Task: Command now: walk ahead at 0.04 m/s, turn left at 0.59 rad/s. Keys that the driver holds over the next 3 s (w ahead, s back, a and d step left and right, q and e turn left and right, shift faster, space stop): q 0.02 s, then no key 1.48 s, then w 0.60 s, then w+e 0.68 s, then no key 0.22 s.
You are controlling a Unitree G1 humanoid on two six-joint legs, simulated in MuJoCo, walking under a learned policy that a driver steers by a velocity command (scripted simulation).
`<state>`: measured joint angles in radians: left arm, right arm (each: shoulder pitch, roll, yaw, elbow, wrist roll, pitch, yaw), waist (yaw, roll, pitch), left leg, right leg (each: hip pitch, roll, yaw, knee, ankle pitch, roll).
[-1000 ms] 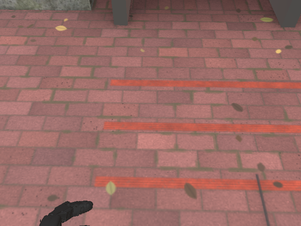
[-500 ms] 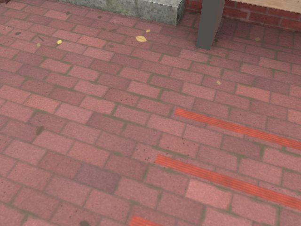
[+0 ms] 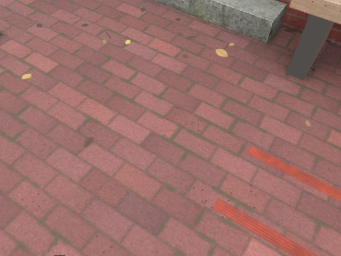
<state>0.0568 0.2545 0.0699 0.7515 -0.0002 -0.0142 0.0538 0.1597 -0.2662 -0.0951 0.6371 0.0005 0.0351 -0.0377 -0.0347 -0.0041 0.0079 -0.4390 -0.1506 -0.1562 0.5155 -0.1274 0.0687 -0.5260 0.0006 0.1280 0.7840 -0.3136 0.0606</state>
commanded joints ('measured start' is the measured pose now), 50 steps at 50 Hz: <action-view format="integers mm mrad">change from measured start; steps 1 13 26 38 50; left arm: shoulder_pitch -1 20 92 146 170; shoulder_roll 92 103 80 65 62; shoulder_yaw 25 24 4 9 8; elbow -74 -96 -62 1 55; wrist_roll -7 8 26 15 9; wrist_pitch -29 9 -12 -18 -16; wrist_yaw -13 -17 -30 -24 -15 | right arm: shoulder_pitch -14 -9 -22 17 60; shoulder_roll -138 -37 -53 -4 6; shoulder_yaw -35 7 19 26 21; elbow -91 -82 -66 -50 4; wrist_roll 3 9 -28 -18 -13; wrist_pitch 2 3 -35 -41 -42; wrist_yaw -2 17 35 27 20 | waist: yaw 15 25 60 54 50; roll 175 -152 121 24 13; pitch -145 -111 -23 -19 -20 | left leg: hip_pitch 175 -87 132 154 162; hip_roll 245 91 235 199 173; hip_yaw -341 101 -12 21 61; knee -130 476 -130 -97 -59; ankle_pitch -57 -303 -149 -96 -34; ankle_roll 132 -146 -8 -10 -23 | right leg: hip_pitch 78 347 274 292 300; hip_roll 32 -181 -52 -59 -57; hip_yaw -28 44 -98 -94 -93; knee -131 -390 -266 -283 -271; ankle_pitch -15 509 136 165 195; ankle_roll -20 -240 -9 -5 -17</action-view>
